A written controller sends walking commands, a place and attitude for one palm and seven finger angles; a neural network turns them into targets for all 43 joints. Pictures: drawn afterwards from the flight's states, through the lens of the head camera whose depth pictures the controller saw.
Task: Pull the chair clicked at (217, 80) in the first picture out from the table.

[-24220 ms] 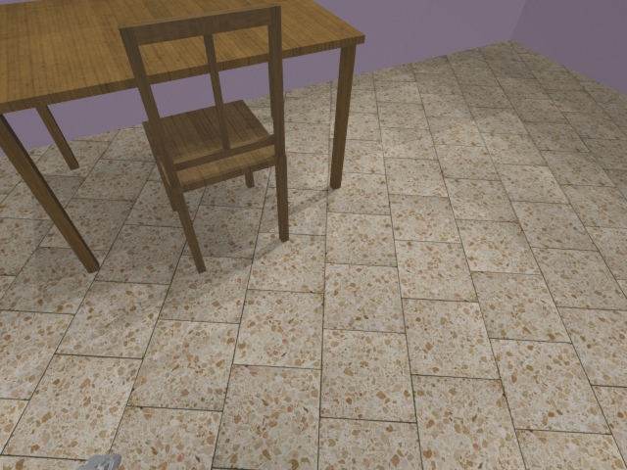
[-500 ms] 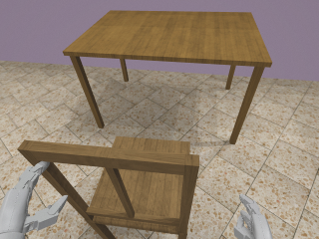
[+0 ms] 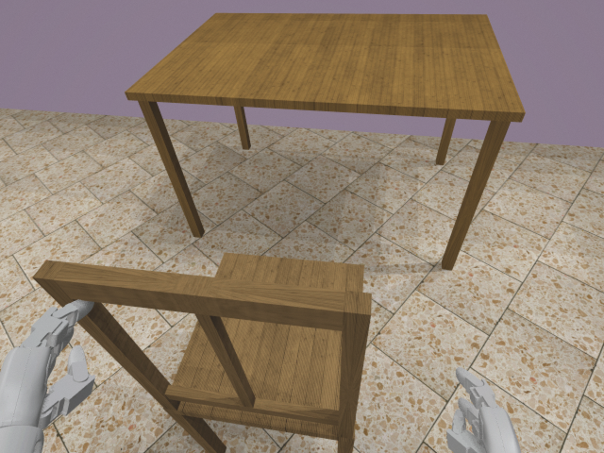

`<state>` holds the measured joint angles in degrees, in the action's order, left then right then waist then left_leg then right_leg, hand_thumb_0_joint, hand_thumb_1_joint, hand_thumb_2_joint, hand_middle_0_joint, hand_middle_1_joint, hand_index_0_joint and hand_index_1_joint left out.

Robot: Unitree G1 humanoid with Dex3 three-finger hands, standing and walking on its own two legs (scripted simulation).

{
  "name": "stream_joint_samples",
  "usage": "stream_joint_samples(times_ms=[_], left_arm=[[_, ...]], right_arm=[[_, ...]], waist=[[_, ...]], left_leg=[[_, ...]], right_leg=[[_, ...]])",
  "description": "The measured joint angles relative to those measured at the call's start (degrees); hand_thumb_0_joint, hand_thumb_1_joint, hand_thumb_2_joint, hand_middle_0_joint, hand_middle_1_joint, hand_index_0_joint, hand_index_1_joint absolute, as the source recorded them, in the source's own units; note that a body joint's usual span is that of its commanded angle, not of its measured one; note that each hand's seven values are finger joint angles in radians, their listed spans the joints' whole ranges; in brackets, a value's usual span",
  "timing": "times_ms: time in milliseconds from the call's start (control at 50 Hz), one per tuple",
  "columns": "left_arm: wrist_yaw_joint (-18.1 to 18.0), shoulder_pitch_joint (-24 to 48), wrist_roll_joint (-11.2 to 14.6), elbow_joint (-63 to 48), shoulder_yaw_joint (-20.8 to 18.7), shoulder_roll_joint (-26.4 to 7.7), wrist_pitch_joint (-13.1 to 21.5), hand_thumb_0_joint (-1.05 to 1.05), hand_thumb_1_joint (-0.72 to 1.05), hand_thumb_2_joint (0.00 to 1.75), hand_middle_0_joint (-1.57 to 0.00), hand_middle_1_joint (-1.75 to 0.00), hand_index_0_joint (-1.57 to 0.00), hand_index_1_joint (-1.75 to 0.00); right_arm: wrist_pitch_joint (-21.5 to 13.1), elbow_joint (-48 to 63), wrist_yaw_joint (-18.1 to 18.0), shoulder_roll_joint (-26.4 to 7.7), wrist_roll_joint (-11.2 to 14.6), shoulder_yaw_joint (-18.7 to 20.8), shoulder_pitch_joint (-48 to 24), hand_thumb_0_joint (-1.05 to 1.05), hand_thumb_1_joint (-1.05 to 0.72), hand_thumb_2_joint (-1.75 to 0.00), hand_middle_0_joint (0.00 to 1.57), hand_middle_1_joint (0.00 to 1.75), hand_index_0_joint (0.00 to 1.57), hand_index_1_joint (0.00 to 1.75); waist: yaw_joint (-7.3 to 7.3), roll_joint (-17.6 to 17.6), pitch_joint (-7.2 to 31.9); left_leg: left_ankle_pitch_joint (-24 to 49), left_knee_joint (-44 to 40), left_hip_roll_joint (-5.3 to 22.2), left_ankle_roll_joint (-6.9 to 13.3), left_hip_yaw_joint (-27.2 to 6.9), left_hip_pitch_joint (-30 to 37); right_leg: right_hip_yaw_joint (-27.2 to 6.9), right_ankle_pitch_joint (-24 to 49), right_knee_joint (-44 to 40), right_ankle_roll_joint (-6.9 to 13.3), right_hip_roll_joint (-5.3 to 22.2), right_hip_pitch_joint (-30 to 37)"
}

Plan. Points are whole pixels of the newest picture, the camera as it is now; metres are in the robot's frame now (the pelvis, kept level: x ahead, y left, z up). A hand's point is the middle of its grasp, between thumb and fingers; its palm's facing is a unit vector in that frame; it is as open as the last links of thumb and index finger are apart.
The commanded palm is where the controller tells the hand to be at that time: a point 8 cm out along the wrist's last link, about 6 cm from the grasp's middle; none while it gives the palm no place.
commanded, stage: step back with the hand held close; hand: left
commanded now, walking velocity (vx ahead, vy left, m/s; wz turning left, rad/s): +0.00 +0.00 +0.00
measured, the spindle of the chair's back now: (231, 364) +0.25 +0.16 -0.07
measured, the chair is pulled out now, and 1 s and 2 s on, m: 0.62 0.64 0.64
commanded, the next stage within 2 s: stop stepping back and stand still in 1.24 s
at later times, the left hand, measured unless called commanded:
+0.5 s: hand (72, 412) +0.12 +0.27 +0.08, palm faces +0.16 -0.82 -0.55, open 6.8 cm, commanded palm +0.08 +0.31 +0.18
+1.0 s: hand out of the picture +0.08 +0.29 +0.16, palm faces +0.41 -0.78 -0.47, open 7.4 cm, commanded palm +0.01 +0.33 +0.18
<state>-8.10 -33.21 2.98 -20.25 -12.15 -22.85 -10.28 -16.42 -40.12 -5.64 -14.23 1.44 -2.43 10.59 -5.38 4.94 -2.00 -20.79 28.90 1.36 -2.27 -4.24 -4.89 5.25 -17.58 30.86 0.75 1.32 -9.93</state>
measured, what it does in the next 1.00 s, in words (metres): walks backwards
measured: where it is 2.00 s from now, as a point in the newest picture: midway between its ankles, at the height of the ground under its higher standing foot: outside the picture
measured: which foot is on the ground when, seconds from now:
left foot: down 0.00-1.00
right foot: down 0.00-0.92, up 0.94-1.00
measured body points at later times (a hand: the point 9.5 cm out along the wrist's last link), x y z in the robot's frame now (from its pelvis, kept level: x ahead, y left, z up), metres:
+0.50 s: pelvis -0.06 +0.01 +0.00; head -0.01 +0.02 +0.45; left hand +0.11 +0.31 +0.11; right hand +0.13 -0.23 -0.08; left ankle -0.05 +0.15 -0.73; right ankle -0.01 -0.11 -0.73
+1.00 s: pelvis -0.13 +0.03 -0.01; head -0.13 +0.04 +0.44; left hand +0.05 +0.33 +0.18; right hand +0.02 -0.22 -0.08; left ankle -0.05 +0.15 -0.73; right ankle -0.06 -0.11 -0.72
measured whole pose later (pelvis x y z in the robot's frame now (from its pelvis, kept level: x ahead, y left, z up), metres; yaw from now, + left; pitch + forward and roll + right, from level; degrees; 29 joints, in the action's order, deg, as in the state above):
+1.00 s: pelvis -0.13 +0.03 -0.01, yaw +0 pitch -1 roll -2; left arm -9.8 -31.3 0.8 -30.6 -23.4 -23.9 5.3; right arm -4.9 -32.7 -5.5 -12.0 1.4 -0.1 14.6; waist 1.8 0.6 -1.0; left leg -11.6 36.0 2.2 0.0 -2.4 -22.8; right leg 2.5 -16.7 37.8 -1.3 0.3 -22.9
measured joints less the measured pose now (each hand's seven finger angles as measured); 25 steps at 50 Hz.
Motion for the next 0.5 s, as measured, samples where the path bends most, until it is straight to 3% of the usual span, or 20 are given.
stream_joint_samples(times_ms=[120,200,300,400,500], left_arm=[[0.1,0.3,-0.1,0.1,0.2,0.1,-0.2,0.02,0.89,0.9,-0.21,-0.3,-0.37,-0.36],[1.5,2.5,1.1,1.9,-1.3,0.2,2.6,0.02,0.89,0.9,-0.21,-0.3,-0.38,-0.36],[0.7,3.1,1.2,-0.1,-3.0,-0.2,4.1,0.02,0.89,0.9,-0.21,-0.3,-0.36,-0.36],[0.5,-0.5,1.3,-4.9,-3.9,-3.1,4.6,0.02,0.89,0.9,-0.21,-0.3,-0.33,-0.34],[1.2,-4.0,1.1,-8.7,-4.4,-6.8,5.8,0.02,0.89,0.9,-0.21,-0.3,-0.35,-0.34]], right_arm=[[-0.1,0.2,-0.1,0.1,0.1,-0.1,0.0,0.01,-0.91,-0.9,0.2,0.29,0.2,0.3],[3.8,3.2,0.0,0.3,1.0,0.5,-0.6,0.01,-0.91,-0.9,0.2,0.29,0.2,0.3],[7.4,5.4,-0.2,0.3,1.2,1.1,-2.8,0.01,-0.91,-0.9,0.2,0.29,0.2,0.3],[9.3,7.0,-0.6,1.0,1.3,1.8,-3.2,0.01,-0.91,-0.9,0.2,0.29,0.2,0.3],[9.4,7.1,-1.2,2.0,1.1,2.0,-2.0,0.01,-0.91,-0.9,0.2,0.29,0.2,0.3]], waist=[[0.14,0.0,-0.1],[0.01,-0.3,-2.6],[1.09,-2.3,-6.3],[2.59,-4.6,-7.6],[3.07,-6.2,-7.4]], left_leg=[[0.3,-0.1,-0.1,0.1,0.2,0.0],[1.3,-0.6,0.1,0.1,0.6,-0.6],[3.8,-1.9,-0.2,0.3,1.3,-2.4],[5.0,-1.2,-0.6,0.5,1.6,-5.1],[5.2,1.3,-0.6,0.5,1.1,-8.0]], right_leg=[[-0.2,0.4,-0.2,-0.1,0.0,0.0],[-0.5,2.0,-1.5,0.0,-0.2,-0.5],[-1.3,5.0,-3.2,-0.2,0.0,-2.4],[-1.7,6.6,-3.0,-0.5,0.3,-4.8],[-1.2,7.5,-2.2,-0.4,0.3,-6.8]])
